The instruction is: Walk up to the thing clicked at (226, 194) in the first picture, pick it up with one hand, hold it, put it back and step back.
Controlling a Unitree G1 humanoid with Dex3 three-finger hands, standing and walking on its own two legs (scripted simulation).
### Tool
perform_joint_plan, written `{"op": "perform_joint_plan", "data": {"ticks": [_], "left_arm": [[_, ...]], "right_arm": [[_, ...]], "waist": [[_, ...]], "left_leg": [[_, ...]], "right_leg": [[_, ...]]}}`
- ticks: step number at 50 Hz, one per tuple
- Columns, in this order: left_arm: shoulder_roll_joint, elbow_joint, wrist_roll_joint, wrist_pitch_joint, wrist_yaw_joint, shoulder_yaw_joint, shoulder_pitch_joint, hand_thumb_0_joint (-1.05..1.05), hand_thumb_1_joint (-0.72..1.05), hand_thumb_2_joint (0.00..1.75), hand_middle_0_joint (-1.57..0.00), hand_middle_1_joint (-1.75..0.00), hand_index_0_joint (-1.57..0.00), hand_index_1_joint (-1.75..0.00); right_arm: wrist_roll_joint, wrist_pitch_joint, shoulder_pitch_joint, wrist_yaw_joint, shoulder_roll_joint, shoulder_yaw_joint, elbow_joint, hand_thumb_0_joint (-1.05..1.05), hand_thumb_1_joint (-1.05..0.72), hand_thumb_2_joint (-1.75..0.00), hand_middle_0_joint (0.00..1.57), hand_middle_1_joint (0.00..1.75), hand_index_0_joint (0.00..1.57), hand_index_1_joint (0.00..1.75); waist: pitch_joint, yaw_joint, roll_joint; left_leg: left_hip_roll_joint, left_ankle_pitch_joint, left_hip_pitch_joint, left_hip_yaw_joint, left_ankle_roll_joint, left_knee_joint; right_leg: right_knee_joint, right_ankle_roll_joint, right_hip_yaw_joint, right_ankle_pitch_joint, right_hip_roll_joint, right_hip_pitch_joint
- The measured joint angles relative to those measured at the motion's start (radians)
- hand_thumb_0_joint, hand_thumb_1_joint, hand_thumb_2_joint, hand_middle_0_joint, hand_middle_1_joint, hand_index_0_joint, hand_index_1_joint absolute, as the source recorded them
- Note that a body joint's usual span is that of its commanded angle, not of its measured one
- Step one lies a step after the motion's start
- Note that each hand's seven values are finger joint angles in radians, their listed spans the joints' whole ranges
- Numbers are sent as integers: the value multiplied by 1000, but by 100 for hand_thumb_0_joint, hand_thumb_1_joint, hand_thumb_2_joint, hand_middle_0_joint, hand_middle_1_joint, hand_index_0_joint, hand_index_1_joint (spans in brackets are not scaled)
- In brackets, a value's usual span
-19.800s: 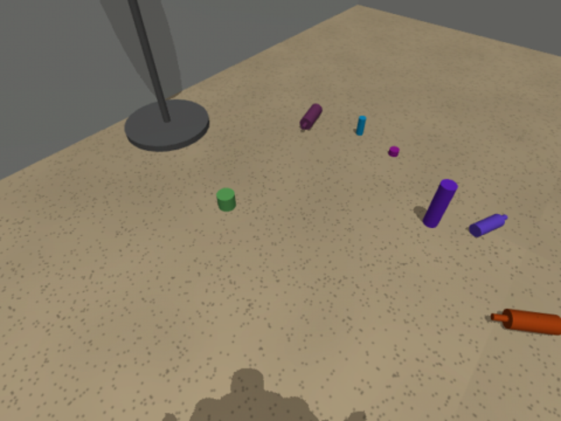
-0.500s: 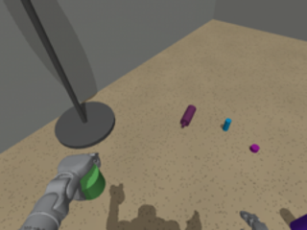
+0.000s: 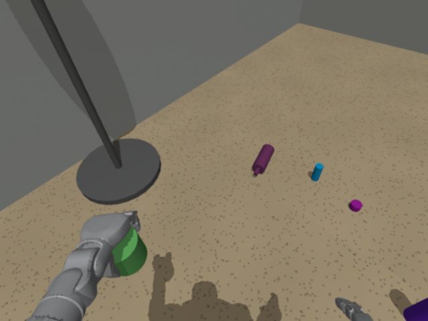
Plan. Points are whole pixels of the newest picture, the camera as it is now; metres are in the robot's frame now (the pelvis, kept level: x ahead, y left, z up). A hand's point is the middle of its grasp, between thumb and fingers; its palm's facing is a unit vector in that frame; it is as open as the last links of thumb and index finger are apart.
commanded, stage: crouch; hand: left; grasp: from above
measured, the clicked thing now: (122, 250) +0.30 +0.22 -0.07
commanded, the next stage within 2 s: none
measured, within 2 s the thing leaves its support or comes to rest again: neither
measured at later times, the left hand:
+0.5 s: hand (124, 265) +0.29 +0.23 -0.13, palm faces -0.49 +0.00 -0.87, open 11.3 cm
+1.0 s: hand (152, 276) +0.35 +0.23 -0.39, palm faces -0.46 +0.01 -0.89, open 11.2 cm
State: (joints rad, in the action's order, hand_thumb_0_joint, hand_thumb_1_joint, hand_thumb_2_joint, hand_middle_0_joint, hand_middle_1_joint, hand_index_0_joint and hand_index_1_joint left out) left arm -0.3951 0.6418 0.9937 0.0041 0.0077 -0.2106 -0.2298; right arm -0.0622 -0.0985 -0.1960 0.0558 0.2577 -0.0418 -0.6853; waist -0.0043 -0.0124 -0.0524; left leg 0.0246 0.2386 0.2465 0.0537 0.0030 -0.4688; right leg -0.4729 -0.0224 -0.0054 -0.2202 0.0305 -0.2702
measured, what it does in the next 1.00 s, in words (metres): lowers itself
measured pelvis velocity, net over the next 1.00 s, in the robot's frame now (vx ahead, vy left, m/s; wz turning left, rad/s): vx -0.06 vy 0.01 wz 0.00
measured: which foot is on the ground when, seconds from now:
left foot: down 0.00-1.00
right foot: down 0.00-1.00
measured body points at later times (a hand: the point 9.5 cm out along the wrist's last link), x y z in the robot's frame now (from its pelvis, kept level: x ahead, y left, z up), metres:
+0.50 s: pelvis -0.01 +0.00 -0.03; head +0.06 +0.01 +0.42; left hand +0.31 +0.23 -0.08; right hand +0.11 -0.27 -0.15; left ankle +0.00 +0.12 -0.74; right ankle +0.02 -0.13 -0.74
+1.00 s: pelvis -0.06 +0.01 -0.24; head +0.13 +0.02 +0.17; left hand +0.37 +0.23 -0.34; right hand -0.02 -0.27 -0.37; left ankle +0.00 +0.12 -0.74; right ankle +0.02 -0.13 -0.74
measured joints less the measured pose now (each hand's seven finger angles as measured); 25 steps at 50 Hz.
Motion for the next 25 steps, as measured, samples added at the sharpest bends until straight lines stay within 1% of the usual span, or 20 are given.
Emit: {"op": "perform_joint_plan", "data": {"ticks": [7, 11, 15, 19, 22, 25], "left_arm": [[0, -9, -2, 1, -25, -3, 5, 0, -20, 78, -55, -88, -46, -87], [9, 2, 10, -8, -4, 3, 16, 1, -19, 76, -55, -87, -46, -87], [22, 55, 37, -23, 55, 6, 11, 1, -18, 75, -56, -87, -46, -86], [37, 160, 74, -28, 130, 2, -30, 1, -18, 75, -56, -86, -47, -84], [43, 251, 95, -33, 181, 0, -77, 1, -18, 74, -56, -86, -48, -84], [45, 339, 128, -45, 234, 10, -135, 1, -18, 74, -57, -85, -48, -84]], "right_arm": [[-4, -5, -1, -1, -2, 0, 13, 1, -92, -91, 20, 30, 20, 29], [-3, -7, 5, -3, -5, 3, 21, 1, -91, -91, 20, 30, 20, 29], [5, -8, 12, -11, -9, 1, 21, 1, -91, -91, 20, 30, 20, 29], [18, -6, 15, -25, -10, -7, 8, 0, -90, -90, 20, 30, 20, 29], [29, 2, 12, -36, -7, -14, -7, 0, -90, -90, 20, 30, 20, 29], [44, 16, -1, -46, 0, -24, -18, 0, -90, -90, 21, 30, 20, 29]], "waist": [[3, 3, 0], [3, 8, 5], [3, 12, 15], [8, 19, 28], [24, 29, 37], [56, 43, 44]], "left_leg": [[-1, 3, -10, 3, -2, 6], [-3, 7, -4, 2, -3, 2], [-4, 17, 31, -3, -3, -25], [-3, 37, 107, -13, -2, -86], [-1, 66, 202, -22, -2, -166], [3, 113, 345, -31, -2, -294]], "right_leg": [[7, -2, -2, -2, 1, 10], [2, -3, -2, -6, 3, 4], [-23, -3, 2, -17, 4, -29], [-76, -3, 10, -36, 6, -97], [-147, -2, 16, -62, 5, -185], [-265, -3, 21, -106, 4, -321]]}}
